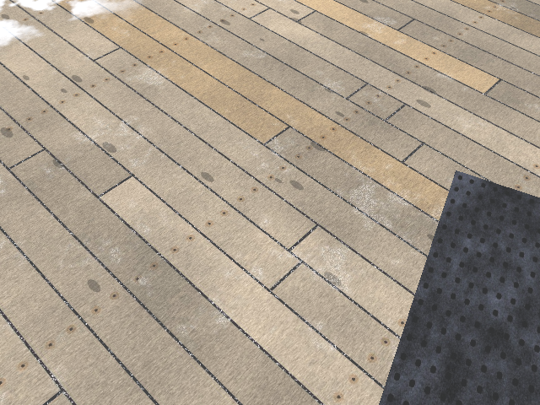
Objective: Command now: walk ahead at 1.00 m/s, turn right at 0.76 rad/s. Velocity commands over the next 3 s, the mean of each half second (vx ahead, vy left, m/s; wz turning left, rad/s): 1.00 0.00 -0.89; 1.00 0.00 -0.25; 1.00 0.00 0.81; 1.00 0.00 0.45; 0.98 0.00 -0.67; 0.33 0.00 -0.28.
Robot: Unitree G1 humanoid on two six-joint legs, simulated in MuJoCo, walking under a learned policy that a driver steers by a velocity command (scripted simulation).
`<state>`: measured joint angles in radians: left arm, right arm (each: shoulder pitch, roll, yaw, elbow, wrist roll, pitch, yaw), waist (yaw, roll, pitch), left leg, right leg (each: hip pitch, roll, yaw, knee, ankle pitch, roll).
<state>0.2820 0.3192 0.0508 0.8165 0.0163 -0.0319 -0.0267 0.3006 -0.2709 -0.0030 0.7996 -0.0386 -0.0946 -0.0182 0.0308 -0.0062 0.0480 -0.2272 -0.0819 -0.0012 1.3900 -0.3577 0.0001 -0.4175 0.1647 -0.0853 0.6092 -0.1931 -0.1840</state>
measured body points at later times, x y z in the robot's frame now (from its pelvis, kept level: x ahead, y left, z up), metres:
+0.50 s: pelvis +0.48 +0.01 +0.02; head +0.51 +0.00 +0.47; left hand +0.75 +0.22 -0.07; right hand +0.43 -0.29 -0.08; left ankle +0.52 +0.16 -0.71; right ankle +0.39 -0.05 -0.60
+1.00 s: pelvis +0.88 -0.24 +0.02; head +0.89 -0.25 +0.47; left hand +1.03 +0.00 -0.11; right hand +0.84 -0.52 -0.10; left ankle +1.04 -0.15 -0.62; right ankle +0.79 -0.23 -0.71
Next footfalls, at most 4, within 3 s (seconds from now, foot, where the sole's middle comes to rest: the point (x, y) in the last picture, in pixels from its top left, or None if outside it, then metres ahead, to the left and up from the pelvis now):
0.32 left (225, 369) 0.56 0.14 -0.75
0.74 right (377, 283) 0.82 -0.26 -0.75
1.20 left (399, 168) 1.26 -0.38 -0.75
1.62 right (456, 103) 1.62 -0.64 -0.75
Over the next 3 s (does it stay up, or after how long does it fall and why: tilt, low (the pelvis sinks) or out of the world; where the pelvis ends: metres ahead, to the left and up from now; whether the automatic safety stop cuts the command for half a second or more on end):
stays up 2.52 -0.51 0.01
